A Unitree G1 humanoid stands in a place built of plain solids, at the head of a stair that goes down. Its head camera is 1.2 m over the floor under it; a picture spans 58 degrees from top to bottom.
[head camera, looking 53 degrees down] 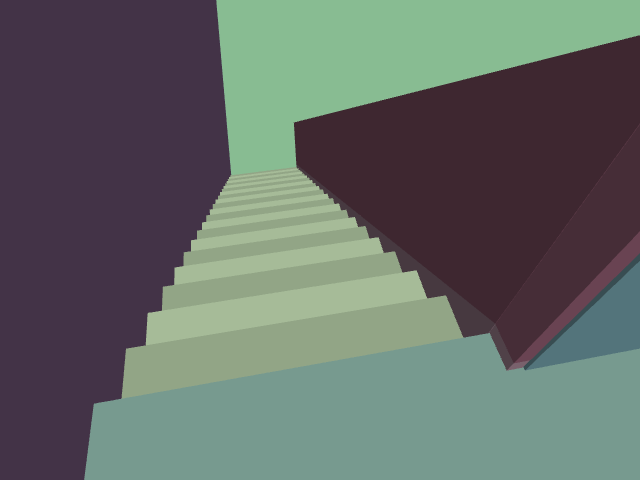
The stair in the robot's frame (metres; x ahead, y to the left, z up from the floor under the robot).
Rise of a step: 0.19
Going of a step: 0.24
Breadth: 1.14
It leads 10 degrees to the left of straight ahead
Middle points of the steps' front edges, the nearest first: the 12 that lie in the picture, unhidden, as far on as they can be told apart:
0.46 0.05 0.00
0.69 0.10 -0.19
0.92 0.14 -0.38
1.16 0.18 -0.57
1.39 0.23 -0.76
1.63 0.27 -0.95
1.86 0.31 -1.14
2.10 0.36 -1.33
2.33 0.40 -1.52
2.57 0.44 -1.71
2.80 0.49 -1.90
3.04 0.53 -2.09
